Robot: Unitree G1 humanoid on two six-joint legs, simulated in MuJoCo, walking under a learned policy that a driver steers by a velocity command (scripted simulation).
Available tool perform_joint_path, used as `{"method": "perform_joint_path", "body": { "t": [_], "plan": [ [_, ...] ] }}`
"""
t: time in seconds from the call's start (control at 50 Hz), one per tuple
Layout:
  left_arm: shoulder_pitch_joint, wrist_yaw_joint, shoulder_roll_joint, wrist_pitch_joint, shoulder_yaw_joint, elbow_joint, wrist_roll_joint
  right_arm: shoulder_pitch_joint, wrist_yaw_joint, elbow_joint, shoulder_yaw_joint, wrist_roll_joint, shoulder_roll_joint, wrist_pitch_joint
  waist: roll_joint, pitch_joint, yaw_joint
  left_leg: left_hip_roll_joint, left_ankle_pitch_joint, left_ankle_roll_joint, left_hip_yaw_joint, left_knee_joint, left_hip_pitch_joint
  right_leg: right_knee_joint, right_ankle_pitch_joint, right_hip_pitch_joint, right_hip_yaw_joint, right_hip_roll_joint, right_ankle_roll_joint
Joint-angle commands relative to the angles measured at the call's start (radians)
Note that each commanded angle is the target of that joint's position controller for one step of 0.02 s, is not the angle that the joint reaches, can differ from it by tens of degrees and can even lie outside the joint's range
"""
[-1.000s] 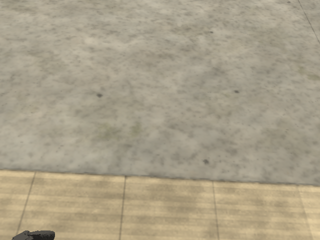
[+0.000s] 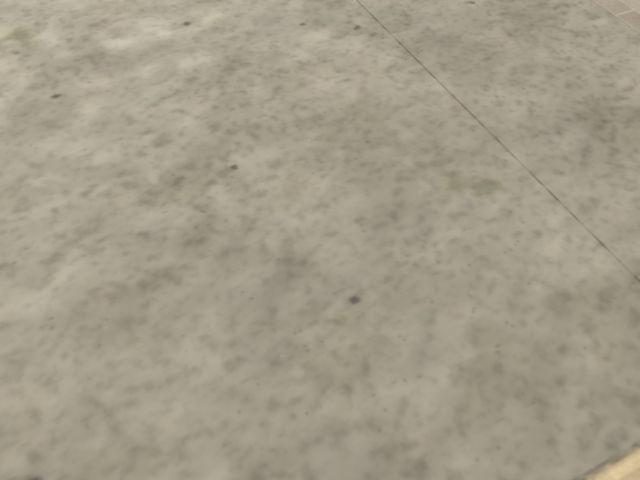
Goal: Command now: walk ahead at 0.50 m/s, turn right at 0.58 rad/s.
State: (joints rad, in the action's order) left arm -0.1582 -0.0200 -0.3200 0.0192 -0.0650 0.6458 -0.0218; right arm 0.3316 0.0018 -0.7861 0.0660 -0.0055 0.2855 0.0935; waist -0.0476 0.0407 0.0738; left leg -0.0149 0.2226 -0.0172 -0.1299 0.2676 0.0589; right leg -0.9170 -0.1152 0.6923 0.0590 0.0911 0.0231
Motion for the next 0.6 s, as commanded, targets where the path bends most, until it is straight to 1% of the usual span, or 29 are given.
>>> {"method": "perform_joint_path", "body": {
  "t": [0.02, 0.08, 0.1, 0.12, 0.14, 0.16, 0.18, 0.2, 0.22, 0.24, 0.26, 0.28, 0.3, 0.32, 0.34, 0.36, 0.4, 0.44, 0.48, 0.52, 0.56, 0.6],
  "plan": [
    [0.079, -0.02, -0.009, 0.018, 0.008, -0.086, 0.001, -0.066, 0.007, 0.064, 0.039, 0.008, 0.17, 0.011, 0.105, 0.015, -0.007, 0.262, -0.281, -0.15, 0.083, -0.111, -0.001, 0.146, 0.12, -0.018, -0.027, 0.007, -0.013],
    [0.149, -0.035, -0.018, 0.018, 0.007, -0.123, -0.004, -0.031, 0.006, 0.039, 0.048, 0.024, 0.199, -0.002, 0.109, 0.037, 0.006, 0.289, -0.307, -0.129, 0.044, -0.09, -0.069, 0.233, 0.08, -0.031, -0.061, -0.005, -0.045],
    [0.16, -0.039, -0.026, 0.017, 0.004, -0.133, -0.003, -0.026, 0.006, 0.033, 0.051, 0.03, 0.208, -0.008, 0.111, 0.039, 0.002, 0.298, -0.356, -0.121, 0.031, -0.068, -0.096, 0.253, 0.04, -0.039, -0.075, -0.014, -0.06],
    [0.163, -0.04, -0.026, 0.017, 0.003, -0.141, 0.001, -0.009, 0.005, 0.022, 0.052, 0.036, 0.213, -0.014, 0.111, 0.03, -0.005, 0.305, -0.464, -0.12, 0.027, -0.033, -0.103, 0.277, -0.017, -0.087, -0.087, -0.037, -0.081],
    [0.137, -0.037, -0.035, 0.017, -0.004, -0.142, 0.006, 0.002, 0.004, 0.012, 0.053, 0.041, 0.225, -0.018, 0.121, 0.004, -0.033, 0.31, -0.63, -0.118, 0.022, 0.025, -0.108, 0.296, -0.072, -0.165, -0.106, -0.072, -0.104],
    [0.044, -0.033, -0.062, 0.016, -0.021, -0.122, 0.009, -0.002, 0.003, 0.003, 0.051, 0.044, 0.232, -0.024, 0.122, -0.051, -0.099, 0.298, -0.774, -0.106, 0.002, 0.143, -0.097, 0.343, -0.074, -0.31, -0.124, -0.11, -0.132],
    [-0.117, -0.022, -0.111, 0.015, -0.049, -0.074, 0.007, -0.001, 0.005, -0.002, 0.038, 0.043, 0.213, -0.027, 0.103, -0.133, -0.185, 0.259, -0.8, -0.081, -0.035, 0.329, -0.009, 0.404, 0.0, -0.556, -0.138, -0.146, -0.161],
    [-0.283, -0.002, -0.198, 0.007, -0.075, -0.042, 0.011, 0.008, 0.004, 0.02, 0.01, 0.013, 0.154, -0.02, -0.006, -0.257, -0.245, 0.209, -0.429, -0.04, -0.044, 0.645, 0.247, 0.368, 0.078, -0.885, 0.083, 0.027, -0.213],
    [-0.266, 0.005, -0.273, 0.013, -0.073, -0.049, 0.021, 0.127, -0.01, 0.042, -0.029, 0.008, 0.041, -0.002, -0.217, -0.405, -0.139, 0.028, 0.381, 0.011, 0.069, 0.981, 0.578, 0.481, -0.083, -1.107, 0.598, 0.305, -0.378],
    [-0.278, -0.001, -0.181, 0.027, -0.052, -0.059, 0.023, 0.023, -0.015, 0.026, 0.0, 0.047, 0.159, 0.012, -0.063, -0.415, -0.223, 0.035, 0.38, 0.004, 0.244, 1.082, 0.636, 0.564, -0.129, -1.045, 0.637, 0.317, -0.364],
    [-0.237, -0.004, -0.151, 0.037, -0.039, -0.038, 0.025, -0.061, -0.017, 0.063, 0.011, 0.072, 0.18, 0.015, -0.058, -0.249, -0.206, 0.07, 0.299, -0.003, 0.23, 1.077, 0.703, 0.58, -0.057, -0.919, 0.453, 0.282, -0.32],
    [-0.178, -0.006, -0.121, 0.044, -0.03, -0.026, 0.019, -0.083, -0.009, 0.065, 0.006, 0.057, 0.161, 0.015, -0.016, -0.169, -0.161, 0.118, 0.208, -0.004, 0.216, 1.007, 0.679, 0.597, 0.011, -0.788, 0.332, 0.234, -0.285],
    [-0.123, -0.008, -0.086, 0.05, -0.021, -0.024, 0.021, -0.082, -0.005, 0.059, 0.01, 0.036, 0.156, 0.008, -0.025, -0.116, -0.124, 0.145, 0.144, 0.003, 0.214, 0.954, 0.641, 0.628, 0.056, -0.686, 0.247, 0.195, -0.264],
    [-0.087, -0.009, -0.06, 0.06, -0.014, -0.026, 0.028, -0.039, -0.006, 0.043, 0.012, 0.035, 0.148, -0.008, -0.046, -0.102, -0.088, 0.164, 0.086, 0.009, 0.227, 0.935, 0.574, 0.67, 0.072, -0.615, 0.183, 0.17, -0.251],
    [-0.072, -0.009, -0.052, 0.071, -0.015, -0.02, 0.031, -0.01, -0.006, 0.03, 0.011, 0.038, 0.13, -0.023, -0.05, -0.099, -0.072, 0.165, 0.05, 0.017, 0.227, 0.927, 0.537, 0.708, 0.08, -0.575, 0.148, 0.164, -0.252],
    [-0.066, -0.008, -0.051, 0.084, -0.017, -0.008, 0.031, 0.004, -0.004, 0.022, 0.009, 0.039, 0.11, -0.035, -0.035, -0.089, -0.06, 0.163, 0.029, 0.026, 0.229, 0.916, 0.529, 0.735, 0.114, -0.551, 0.108, 0.162, -0.256],
    [-0.066, -0.001, -0.058, 0.097, -0.022, 0.018, 0.039, -0.024, 0.001, 0.03, 0.008, 0.038, 0.091, -0.049, -0.012, -0.042, -0.056, 0.157, -0.036, 0.042, 0.247, 0.868, 0.573, 0.77, 0.167, -0.529, 0.025, 0.154, -0.245],
    [-0.085, 0.009, -0.059, 0.098, -0.025, 0.042, 0.043, -0.065, 0.001, 0.044, 0.008, 0.034, 0.081, -0.05, -0.003, -0.015, -0.067, 0.146, -0.128, 0.051, 0.265, 0.785, 0.633, 0.78, 0.205, -0.561, -0.041, 0.143, -0.23],
    [-0.088, 0.016, -0.065, 0.096, -0.025, 0.055, 0.041, -0.1, -0.007, 0.054, 0.005, 0.032, 0.069, -0.044, -0.002, -0.003, -0.078, 0.137, -0.235, 0.049, 0.254, 0.671, 0.64, 0.789, 0.209, -0.586, -0.103, 0.128, -0.21],
    [-0.096, 0.022, -0.08, 0.091, -0.028, 0.067, 0.037, -0.156, -0.02, 0.072, -0.002, 0.029, 0.053, -0.04, 0.003, 0.019, -0.101, 0.13, -0.305, 0.041, 0.214, 0.559, 0.63, 0.801, 0.21, -0.606, -0.149, 0.126, -0.195],
    [-0.131, 0.027, -0.096, 0.083, -0.034, 0.089, 0.031, -0.224, -0.032, 0.101, -0.011, 0.027, 0.036, -0.039, 0.016, 0.049, -0.133, 0.126, -0.317, 0.028, 0.179, 0.48, 0.648, 0.801, 0.227, -0.655, -0.176, 0.148, -0.191],
    [-0.166, 0.03, -0.108, 0.069, -0.039, 0.11, 0.023, -0.281, -0.046, 0.136, -0.016, 0.027, 0.03, -0.038, 0.024, 0.07, -0.155, 0.122, -0.284, 0.008, 0.153, 0.421, 0.687, 0.776, 0.267, -0.733, -0.195, 0.172, -0.188]
  ]
}}
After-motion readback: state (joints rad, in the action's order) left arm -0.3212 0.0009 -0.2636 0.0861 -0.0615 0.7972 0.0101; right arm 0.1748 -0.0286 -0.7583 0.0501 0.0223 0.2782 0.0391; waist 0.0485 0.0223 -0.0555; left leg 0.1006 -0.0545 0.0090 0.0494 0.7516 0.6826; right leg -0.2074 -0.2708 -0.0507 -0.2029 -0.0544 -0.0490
